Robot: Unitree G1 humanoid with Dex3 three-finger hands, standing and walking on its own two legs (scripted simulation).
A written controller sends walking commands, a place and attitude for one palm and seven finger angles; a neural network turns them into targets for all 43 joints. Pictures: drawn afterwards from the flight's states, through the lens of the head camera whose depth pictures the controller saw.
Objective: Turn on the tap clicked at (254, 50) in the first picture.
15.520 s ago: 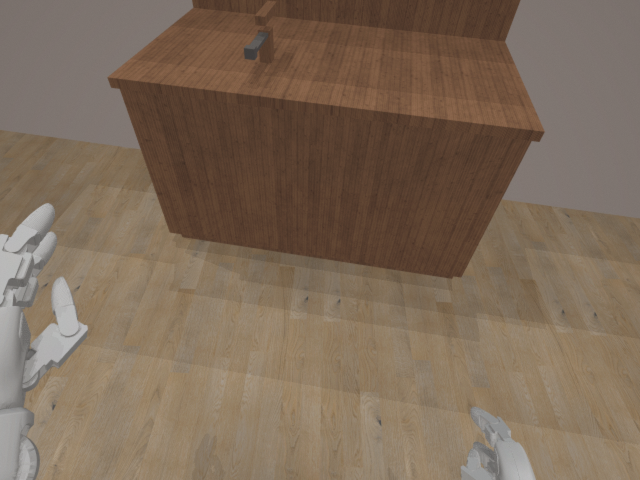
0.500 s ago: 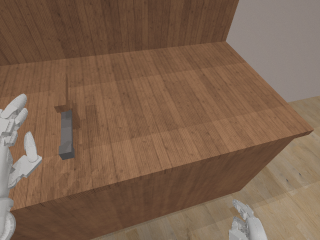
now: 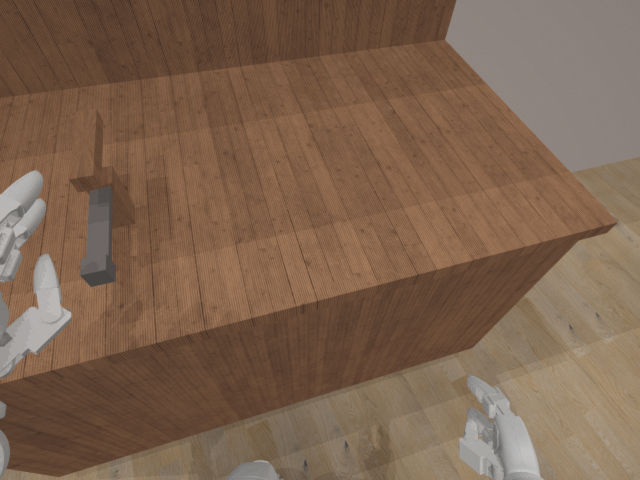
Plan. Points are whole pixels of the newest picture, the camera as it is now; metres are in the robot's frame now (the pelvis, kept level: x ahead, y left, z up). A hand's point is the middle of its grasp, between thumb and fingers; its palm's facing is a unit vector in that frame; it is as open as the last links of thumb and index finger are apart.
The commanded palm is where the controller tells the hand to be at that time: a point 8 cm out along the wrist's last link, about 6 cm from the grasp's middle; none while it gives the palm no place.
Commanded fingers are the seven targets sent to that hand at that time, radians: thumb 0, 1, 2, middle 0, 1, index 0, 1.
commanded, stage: shuffle to correct the standing spot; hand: left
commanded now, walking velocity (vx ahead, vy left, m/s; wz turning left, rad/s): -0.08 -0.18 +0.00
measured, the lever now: (98, 270) +0.32 +0.31 +0.06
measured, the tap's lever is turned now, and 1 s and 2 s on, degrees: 0 0 0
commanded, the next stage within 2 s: come to a stop and stand still in 0.56 s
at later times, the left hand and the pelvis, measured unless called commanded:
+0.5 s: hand (98, 291) +0.24 +0.22 +0.17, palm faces +0.29 -0.84 -0.47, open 7.4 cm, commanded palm +0.17 +0.27 +0.18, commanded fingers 0.00 0.90 0.90 -0.20 -0.30 -0.20 -0.30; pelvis +0.01 -0.01 +0.00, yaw +0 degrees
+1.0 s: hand (39, 340) +0.19 +0.26 +0.16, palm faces +0.43 -0.82 -0.37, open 7.4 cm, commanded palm +0.13 +0.28 +0.18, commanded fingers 0.00 0.90 0.90 -0.20 -0.30 -0.20 -0.30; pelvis -0.02 +0.00 +0.00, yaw +1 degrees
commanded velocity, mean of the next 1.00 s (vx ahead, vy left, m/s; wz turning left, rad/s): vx -0.14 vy -0.13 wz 0.00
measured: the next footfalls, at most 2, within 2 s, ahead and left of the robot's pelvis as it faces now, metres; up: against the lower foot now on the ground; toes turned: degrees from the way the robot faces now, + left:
none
